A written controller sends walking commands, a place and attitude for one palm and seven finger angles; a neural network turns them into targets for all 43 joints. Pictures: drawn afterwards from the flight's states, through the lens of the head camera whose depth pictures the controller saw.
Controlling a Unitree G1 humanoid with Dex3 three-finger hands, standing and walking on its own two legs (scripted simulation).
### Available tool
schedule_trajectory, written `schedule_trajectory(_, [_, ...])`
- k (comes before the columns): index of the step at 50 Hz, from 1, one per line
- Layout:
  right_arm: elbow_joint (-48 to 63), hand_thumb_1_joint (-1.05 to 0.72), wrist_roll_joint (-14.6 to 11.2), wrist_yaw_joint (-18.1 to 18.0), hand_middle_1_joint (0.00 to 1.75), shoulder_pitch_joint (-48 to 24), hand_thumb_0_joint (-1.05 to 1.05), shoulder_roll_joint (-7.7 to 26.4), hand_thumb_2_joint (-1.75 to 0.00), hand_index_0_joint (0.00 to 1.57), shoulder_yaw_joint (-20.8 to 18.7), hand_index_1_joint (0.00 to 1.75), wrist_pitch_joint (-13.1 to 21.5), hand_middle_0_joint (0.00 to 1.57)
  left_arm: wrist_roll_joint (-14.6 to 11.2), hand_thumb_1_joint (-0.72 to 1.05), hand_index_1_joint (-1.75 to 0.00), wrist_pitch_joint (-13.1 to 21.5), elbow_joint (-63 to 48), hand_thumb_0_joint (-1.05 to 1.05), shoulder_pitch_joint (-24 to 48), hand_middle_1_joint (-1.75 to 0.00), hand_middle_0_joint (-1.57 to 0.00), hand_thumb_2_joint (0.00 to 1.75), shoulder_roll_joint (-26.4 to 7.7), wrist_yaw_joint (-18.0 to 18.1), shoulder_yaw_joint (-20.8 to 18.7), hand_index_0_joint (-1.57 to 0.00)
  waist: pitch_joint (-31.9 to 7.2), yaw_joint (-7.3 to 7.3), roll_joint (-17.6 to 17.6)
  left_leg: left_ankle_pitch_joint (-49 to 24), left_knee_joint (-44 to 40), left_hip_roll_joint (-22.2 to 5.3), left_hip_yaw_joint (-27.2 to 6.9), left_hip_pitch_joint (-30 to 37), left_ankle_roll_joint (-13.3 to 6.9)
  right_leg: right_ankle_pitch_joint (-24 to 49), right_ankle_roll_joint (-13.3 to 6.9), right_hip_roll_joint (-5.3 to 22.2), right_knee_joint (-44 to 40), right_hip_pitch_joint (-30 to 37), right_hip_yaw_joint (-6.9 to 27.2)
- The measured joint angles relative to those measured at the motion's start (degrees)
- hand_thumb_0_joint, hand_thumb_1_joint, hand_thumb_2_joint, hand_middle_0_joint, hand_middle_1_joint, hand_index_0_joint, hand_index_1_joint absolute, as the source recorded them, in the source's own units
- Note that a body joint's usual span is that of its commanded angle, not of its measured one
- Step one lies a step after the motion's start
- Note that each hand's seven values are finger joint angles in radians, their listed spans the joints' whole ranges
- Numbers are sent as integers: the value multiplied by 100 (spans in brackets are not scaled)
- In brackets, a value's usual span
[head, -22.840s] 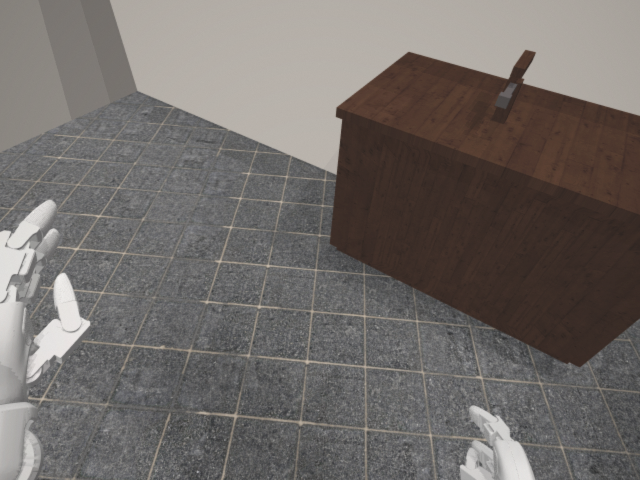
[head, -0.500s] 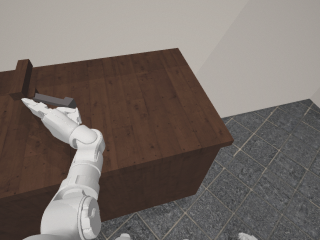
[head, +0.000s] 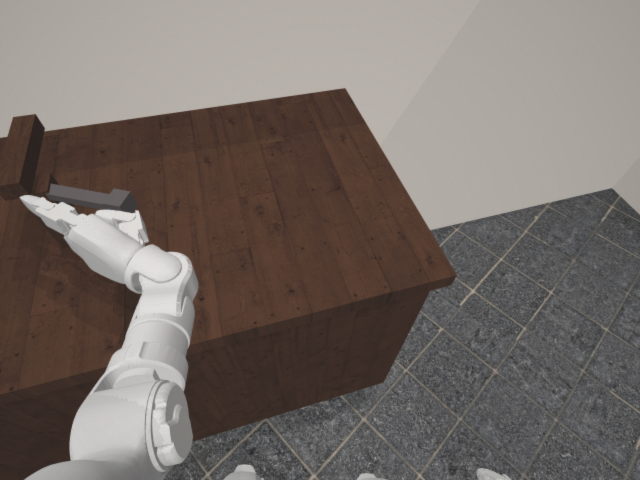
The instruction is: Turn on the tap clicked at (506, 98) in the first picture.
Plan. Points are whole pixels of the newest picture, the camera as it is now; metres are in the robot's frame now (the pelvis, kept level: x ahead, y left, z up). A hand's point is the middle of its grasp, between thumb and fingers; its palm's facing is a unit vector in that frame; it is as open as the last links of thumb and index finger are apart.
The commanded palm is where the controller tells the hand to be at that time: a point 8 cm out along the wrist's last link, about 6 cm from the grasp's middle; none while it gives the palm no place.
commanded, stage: push the lever round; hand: left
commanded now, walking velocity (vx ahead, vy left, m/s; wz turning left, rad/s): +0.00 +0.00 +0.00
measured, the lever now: (120, 204) +0.46 +0.26 +0.08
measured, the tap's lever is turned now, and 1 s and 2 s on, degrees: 61 62 62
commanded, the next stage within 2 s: none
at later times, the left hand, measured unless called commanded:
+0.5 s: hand (138, 218) +0.43 +0.23 +0.08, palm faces +0.87 -0.49 -0.06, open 8.5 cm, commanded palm +0.43 +0.24 +0.07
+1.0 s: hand (137, 218) +0.43 +0.23 +0.08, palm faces +0.87 -0.49 -0.06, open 8.5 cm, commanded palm +0.43 +0.25 +0.07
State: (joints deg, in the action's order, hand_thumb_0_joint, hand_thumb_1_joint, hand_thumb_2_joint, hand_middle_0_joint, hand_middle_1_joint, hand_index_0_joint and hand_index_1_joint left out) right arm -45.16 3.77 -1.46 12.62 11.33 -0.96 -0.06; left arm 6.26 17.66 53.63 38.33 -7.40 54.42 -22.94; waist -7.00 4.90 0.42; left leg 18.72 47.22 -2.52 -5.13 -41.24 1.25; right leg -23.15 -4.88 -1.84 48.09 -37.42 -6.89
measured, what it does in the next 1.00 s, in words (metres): stands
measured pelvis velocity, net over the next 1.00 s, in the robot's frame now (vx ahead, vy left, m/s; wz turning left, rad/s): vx -0.01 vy -0.03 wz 0.01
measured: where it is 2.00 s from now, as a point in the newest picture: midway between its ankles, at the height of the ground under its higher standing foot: outside the picture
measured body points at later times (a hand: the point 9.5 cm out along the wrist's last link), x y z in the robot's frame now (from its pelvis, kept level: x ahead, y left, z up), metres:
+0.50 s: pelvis +0.00 -0.02 +0.00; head +0.06 -0.02 +0.44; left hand +0.38 +0.25 +0.08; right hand +0.09 -0.28 -0.13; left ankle +0.05 +0.17 -0.69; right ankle +0.01 -0.06 -0.70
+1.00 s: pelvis -0.01 -0.03 -0.01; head +0.05 -0.04 +0.44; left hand +0.38 +0.25 +0.08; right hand +0.07 -0.29 -0.14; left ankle +0.05 +0.17 -0.69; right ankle +0.01 -0.06 -0.70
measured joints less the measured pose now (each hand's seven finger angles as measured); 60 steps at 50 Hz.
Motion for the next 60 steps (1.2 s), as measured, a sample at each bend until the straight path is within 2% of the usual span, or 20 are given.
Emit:
schedule_trajectory(38, [85, -90, -74, -50, 30, 91, 1, 149, -89, 20, 46, 30, 120, 20, -247, 91, 0, -123, 23, 2, 23, -15, -16, 90, -417, -546, -278, 0, -23, 33, -8, 14, 1, -45, -144, -145, -186, -70, -203, -86, 136, -193, -129])
schedule_trajectory(60, [80, -90, -50, 0, 30, 179, 1, 194, -90, 20, 47, 30, 212, 20, -233, 90, 0, -233, 217, 2, 231, -15, -16, 90, -615, -667, -446, 0, -59, 109, 9, 19, 151, -43, -214, -363, -216, -34, -228, -122, 279, -420, -153])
